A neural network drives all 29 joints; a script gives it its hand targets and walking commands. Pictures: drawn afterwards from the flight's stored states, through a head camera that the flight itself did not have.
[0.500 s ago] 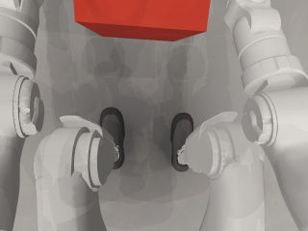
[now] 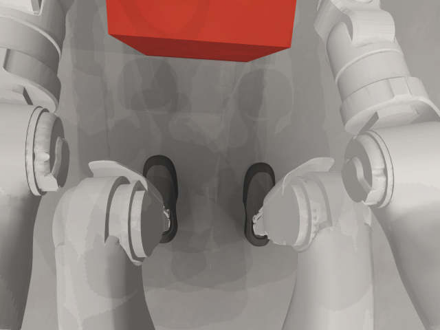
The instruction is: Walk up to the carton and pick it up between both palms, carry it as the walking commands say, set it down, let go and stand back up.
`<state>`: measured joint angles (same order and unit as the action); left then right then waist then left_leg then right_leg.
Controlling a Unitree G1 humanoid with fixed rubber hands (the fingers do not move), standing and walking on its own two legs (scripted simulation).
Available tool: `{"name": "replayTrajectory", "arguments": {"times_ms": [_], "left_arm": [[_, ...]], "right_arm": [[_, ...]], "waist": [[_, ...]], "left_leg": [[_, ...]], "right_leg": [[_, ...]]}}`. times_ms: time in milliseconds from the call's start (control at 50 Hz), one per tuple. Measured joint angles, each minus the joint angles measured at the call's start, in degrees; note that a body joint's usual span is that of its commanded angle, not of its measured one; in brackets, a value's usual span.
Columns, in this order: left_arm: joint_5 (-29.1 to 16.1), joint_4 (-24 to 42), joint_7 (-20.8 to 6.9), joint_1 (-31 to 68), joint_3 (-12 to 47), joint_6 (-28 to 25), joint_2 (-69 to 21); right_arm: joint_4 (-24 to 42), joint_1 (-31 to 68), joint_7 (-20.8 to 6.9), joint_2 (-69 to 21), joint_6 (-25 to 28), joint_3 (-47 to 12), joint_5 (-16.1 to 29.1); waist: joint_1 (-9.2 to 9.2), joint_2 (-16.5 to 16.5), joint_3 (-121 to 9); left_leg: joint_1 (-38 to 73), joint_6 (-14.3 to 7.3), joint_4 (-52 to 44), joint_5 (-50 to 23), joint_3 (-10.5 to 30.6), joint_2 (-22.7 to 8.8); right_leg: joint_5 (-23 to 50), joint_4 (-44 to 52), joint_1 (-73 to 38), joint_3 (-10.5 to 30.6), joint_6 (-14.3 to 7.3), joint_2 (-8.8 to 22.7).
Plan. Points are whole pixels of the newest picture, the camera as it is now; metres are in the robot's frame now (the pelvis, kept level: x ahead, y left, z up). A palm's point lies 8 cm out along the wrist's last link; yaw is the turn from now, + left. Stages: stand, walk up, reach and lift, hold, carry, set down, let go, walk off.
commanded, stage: reach and lift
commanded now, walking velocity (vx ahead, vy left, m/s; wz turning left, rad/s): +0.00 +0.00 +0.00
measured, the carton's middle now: out of the picture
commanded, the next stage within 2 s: none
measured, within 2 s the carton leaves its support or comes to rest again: leaves its support in 1.14 s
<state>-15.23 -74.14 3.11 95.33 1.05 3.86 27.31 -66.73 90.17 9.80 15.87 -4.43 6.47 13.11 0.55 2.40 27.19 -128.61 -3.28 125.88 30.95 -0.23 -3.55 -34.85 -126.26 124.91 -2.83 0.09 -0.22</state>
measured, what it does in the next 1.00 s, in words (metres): stands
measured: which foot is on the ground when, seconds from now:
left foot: down 0.00-1.00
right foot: down 0.00-1.00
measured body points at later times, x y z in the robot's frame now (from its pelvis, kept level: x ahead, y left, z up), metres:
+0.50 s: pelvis +0.00 +0.00 +0.00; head +0.38 +0.04 +0.22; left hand +0.58 +0.20 -0.18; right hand +0.58 -0.10 -0.18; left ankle +0.12 +0.11 -0.34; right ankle +0.11 -0.12 -0.34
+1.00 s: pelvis +0.00 +0.00 -0.02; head +0.38 +0.05 +0.21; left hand +0.58 +0.20 -0.19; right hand +0.58 -0.11 -0.18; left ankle +0.12 +0.11 -0.34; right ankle +0.11 -0.12 -0.34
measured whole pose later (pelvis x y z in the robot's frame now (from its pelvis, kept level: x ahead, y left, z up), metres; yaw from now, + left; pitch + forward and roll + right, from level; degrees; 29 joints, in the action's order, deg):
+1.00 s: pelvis +0.00 +0.00 -0.02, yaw +0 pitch +31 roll -3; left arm -3.4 -61.9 -1.0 92.8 -8.1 13.2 22.9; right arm -57.2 88.1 6.6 12.7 -13.3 14.9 7.1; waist 1.1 4.1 28.8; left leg -129.6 -2.3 129.6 31.6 1.3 -2.5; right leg -35.9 -129.8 125.6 -2.2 1.4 -3.7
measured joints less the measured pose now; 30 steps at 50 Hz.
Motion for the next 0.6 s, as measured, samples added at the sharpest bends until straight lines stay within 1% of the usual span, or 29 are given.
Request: {"name": "replayTrajectory", "arguments": {"times_ms": [100,160,220,260,400,440,500,540,600], "left_arm": [[0.6,0.5,0.3,1.0,0.3,0.0,-1.2],[0.9,0.7,0.6,1.7,0.6,0.0,-1.9],[1.5,0.8,0.8,2.1,0.8,0.0,-2.8],[2.1,0.8,1.5,2.1,0.3,-0.2,-3.1],[3.9,0.5,1.1,2.3,-0.6,-0.2,-3.3],[5.2,0.2,0.7,2.7,-1.4,0.3,-3.4],[8.5,0.8,-0.6,3.0,-3.9,2.0,-3.6],[10.3,2.2,-1.7,2.5,-5.5,3.4,-3.7],[12.0,4.8,-3.3,1.5,-7.7,5.5,-3.7]], "right_arm": [[0.3,1.1,0.3,-1.4,0.1,0.4,-0.9],[0.6,1.5,1.1,-1.9,0.3,1.0,-1.5],[0.8,1.6,1.1,-2.0,0.4,0.9,-1.5],[0.8,1.6,1.3,-2.0,0.4,0.9,-1.3],[1.3,1.2,1.2,-2.4,0.4,2.1,-1.9],[1.6,1.0,0.8,-2.7,0.1,3.5,-3.0],[3.2,0.3,-0.4,-3.3,-1.3,6.5,-5.2],[5.1,-0.6,-1.5,-3.7,-2.5,8.4,-6.5],[6.5,-1.0,-3.4,-3.8,-4.5,10.2,-7.9]], "waist": [[0.12,0.1,1.3],[0.1,0.1,2.2],[0.09,0.2,2.7],[0.19,0.3,2.7],[0.04,0.4,2.6],[-0.07,0.5,2.6],[-0.18,0.8,2.6],[-0.1,1.2,2.6],[0.06,1.8,2.6]], "left_leg": [[0.3,0.0,-0.2,-0.3,0.1,0.1],[0.7,0.0,-0.1,-0.3,0.1,0.2],[0.9,0.0,-0.1,-0.2,0.2,0.2],[1.0,0.0,-0.1,-0.2,0.2,0.1],[1.1,0.3,-0.3,-0.1,0.4,0.6],[1.1,0.5,-0.1,-0.1,0.5,0.8],[0.8,0.8,0.5,-0.1,0.8,1.2],[0.6,1.0,1.2,0.0,0.9,1.3],[0.1,1.2,2.2,0.2,1.2,1.2]], "right_leg": [[0.2,0.2,-0.4,0.0,0.0,0.0],[0.2,0.1,-0.8,0.0,0.1,0.0],[0.2,0.2,-1.1,0.0,0.2,-0.2],[0.2,0.3,-1.1,0.0,0.3,-0.4],[-0.1,0.3,-1.3,0.5,0.4,-1.3],[-0.4,0.0,-1.3,0.7,0.8,-1.7],[-0.6,-0.8,-1.1,1.0,1.1,-2.4],[-0.9,-1.6,-0.9,1.0,1.3,-2.7],[-0.9,-2.6,-0.3,0.8,1.0,-2.9]]}}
